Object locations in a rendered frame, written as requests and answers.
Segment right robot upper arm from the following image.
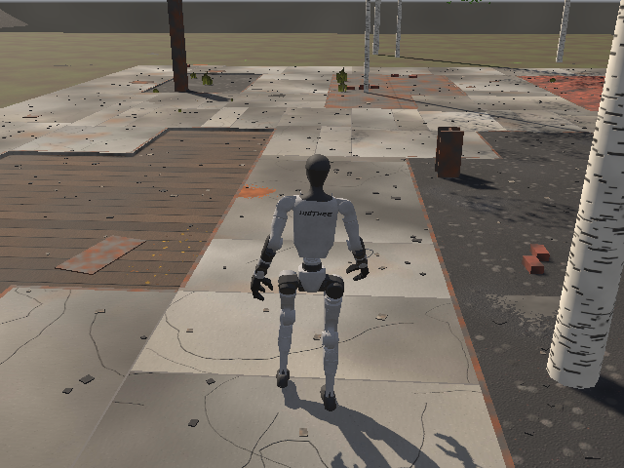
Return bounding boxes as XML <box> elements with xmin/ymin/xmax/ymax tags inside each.
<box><xmin>336</xmin><ymin>198</ymin><xmax>363</xmax><ymax>252</ymax></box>

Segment robot left shin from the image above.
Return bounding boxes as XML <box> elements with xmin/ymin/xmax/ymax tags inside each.
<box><xmin>278</xmin><ymin>309</ymin><xmax>293</xmax><ymax>375</ymax></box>

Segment right robot hand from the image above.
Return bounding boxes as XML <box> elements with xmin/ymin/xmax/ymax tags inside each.
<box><xmin>346</xmin><ymin>263</ymin><xmax>370</xmax><ymax>281</ymax></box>

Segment left robot hand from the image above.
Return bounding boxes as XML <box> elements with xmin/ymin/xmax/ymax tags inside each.
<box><xmin>251</xmin><ymin>275</ymin><xmax>273</xmax><ymax>301</ymax></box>

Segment robot left forearm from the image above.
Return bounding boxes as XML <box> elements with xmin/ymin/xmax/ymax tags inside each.
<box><xmin>253</xmin><ymin>234</ymin><xmax>276</xmax><ymax>279</ymax></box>

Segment left robot upper arm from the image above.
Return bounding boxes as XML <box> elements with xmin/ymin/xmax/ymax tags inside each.
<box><xmin>267</xmin><ymin>195</ymin><xmax>296</xmax><ymax>251</ymax></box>

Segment robot right forearm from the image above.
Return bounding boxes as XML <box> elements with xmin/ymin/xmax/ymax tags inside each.
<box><xmin>352</xmin><ymin>237</ymin><xmax>368</xmax><ymax>268</ymax></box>

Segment robot head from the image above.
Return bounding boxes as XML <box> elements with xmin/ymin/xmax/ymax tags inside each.
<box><xmin>299</xmin><ymin>154</ymin><xmax>332</xmax><ymax>202</ymax></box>

